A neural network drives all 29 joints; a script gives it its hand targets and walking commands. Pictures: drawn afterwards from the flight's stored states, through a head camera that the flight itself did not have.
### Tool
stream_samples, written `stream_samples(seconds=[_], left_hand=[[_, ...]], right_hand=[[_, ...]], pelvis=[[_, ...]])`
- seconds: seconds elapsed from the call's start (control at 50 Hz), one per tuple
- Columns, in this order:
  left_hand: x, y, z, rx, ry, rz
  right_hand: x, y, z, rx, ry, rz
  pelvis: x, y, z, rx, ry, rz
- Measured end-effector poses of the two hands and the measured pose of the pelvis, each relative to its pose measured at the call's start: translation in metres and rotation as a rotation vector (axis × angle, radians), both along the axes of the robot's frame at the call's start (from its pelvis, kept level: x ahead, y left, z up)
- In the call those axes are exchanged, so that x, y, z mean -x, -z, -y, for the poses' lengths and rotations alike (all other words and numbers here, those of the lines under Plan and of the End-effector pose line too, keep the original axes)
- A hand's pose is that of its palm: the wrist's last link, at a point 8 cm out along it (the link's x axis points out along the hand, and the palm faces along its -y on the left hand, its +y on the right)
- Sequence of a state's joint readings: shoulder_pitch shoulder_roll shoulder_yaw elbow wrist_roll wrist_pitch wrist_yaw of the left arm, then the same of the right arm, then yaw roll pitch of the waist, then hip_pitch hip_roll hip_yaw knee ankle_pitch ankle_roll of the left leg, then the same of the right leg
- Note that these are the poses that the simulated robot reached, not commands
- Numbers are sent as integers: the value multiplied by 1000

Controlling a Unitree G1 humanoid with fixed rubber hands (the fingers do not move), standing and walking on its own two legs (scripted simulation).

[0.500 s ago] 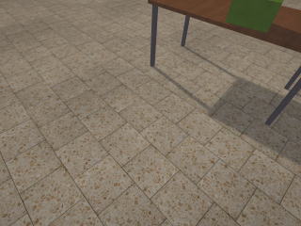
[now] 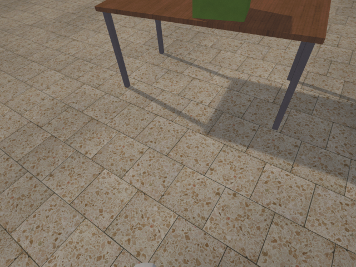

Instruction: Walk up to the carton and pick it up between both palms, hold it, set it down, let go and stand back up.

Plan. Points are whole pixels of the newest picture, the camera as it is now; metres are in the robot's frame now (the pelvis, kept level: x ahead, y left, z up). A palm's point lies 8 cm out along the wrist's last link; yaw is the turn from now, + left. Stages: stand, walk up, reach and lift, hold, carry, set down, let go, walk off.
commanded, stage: walk up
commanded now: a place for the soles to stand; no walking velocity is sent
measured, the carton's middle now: out of the picture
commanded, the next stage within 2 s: none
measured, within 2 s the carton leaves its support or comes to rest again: neither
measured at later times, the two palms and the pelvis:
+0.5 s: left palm (98, 218) +0.27 +0.26 -0.13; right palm (263, 178) +0.39 -0.22 -0.12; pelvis +0.30 +0.01 -0.01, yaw -6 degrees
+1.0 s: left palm (155, 107) +0.71 +0.14 -0.11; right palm (278, 159) +0.48 -0.30 -0.14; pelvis +0.56 -0.06 -0.01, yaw -13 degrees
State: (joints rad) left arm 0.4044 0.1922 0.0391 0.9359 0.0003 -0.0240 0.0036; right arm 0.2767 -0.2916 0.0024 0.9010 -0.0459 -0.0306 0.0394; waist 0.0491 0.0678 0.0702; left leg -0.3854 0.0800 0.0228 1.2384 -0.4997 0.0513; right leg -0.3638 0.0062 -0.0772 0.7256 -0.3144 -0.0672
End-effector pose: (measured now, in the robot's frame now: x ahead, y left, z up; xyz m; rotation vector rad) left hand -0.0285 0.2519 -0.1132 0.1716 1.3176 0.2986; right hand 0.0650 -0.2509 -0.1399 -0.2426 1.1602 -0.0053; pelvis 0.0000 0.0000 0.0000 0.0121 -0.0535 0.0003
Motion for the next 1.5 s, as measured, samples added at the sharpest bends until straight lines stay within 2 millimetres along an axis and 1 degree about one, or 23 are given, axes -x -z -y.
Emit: stream_samples(seconds=[0.1,0.2,0.26,0.32,0.4,0.44,0.48,0.56,0.66,0.7,0.76,0.84,0.9,0.94,0.98,1.02,1.12,1.18,1.24,1.32,1.4,1.44,1.5], left_hand=[[-16,-12,31,64,32,-56],[-56,-17,40,88,36,-76],[-91,-15,39,95,48,-78],[-132,-9,34,99,63,-81],[-193,10,16,95,104,-110],[-230,20,5,89,133,-123],[-274,22,-4,79,161,-98],[-384,7,-14,54,270,26],[-518,-17,-3,38,391,204],[-561,-23,10,50,418,259],[-617,-26,39,84,462,309],[-681,-22,85,124,531,339],[-723,-13,112,116,557,361],[-740,-5,120,98,545,358],[-744,-1,117,80,490,337],[-739,-2,107,57,417,299],[-721,-18,77,7,328,207],[-715,-23,65,0,301,159],[-721,-21,57,7,283,122],[-748,-7,49,40,266,109],[-791,17,34,69,280,92],[-816,26,32,86,309,77],[-860,23,33,98,349,90]], right_hand=[[-71,-40,12,19,-12,95],[-133,-48,17,24,10,117],[-178,-45,8,11,12,140],[-231,-40,-10,-10,0,173],[-305,-30,-31,-10,4,239],[-327,-25,-35,6,34,250],[-332,-22,-30,26,96,231],[-314,-28,-14,67,235,130],[-286,-39,-5,85,327,-11],[-282,-41,-3,84,351,-63],[-290,-40,-3,62,377,-114],[-317,-27,2,27,396,-148],[-345,-9,17,13,392,-176],[-369,2,29,10,377,-192],[-399,3,39,8,361,-177],[-437,-4,52,18,329,-131],[-551,-38,80,50,238,69],[-607,-54,83,57,202,155],[-650,-61,75,45,180,202],[-695,-59,55,32,157,209],[-730,-51,38,63,166,203],[-736,-46,33,80,202,192],[-727,-44,30,97,287,126]], pelvis=[[-49,-22,14,-5,31,-5],[-107,-26,15,8,50,-11],[-144,-23,11,20,55,-16],[-184,-16,5,28,63,-19],[-245,3,-6,21,95,-24],[-270,10,-10,-11,99,-13],[-292,11,-13,-7,107,3],[-335,-3,-15,3,135,28],[-386,-18,-8,3,146,31],[-406,-20,-3,3,154,26],[-437,-21,6,-4,174,14],[-479,-13,23,-23,200,-2],[-517,2,41,-28,212,-14],[-536,10,51,0,232,-18],[-552,12,58,2,232,-14],[-567,6,63,3,228,-7],[-605,-15,68,8,211,6],[-629,-21,66,9,209,5],[-654,-23,62,22,192,3],[-693,-17,53,44,170,1],[-740,-3,37,44,150,-2],[-758,2,31,29,149,8],[-782,0,25,37,139,15]])
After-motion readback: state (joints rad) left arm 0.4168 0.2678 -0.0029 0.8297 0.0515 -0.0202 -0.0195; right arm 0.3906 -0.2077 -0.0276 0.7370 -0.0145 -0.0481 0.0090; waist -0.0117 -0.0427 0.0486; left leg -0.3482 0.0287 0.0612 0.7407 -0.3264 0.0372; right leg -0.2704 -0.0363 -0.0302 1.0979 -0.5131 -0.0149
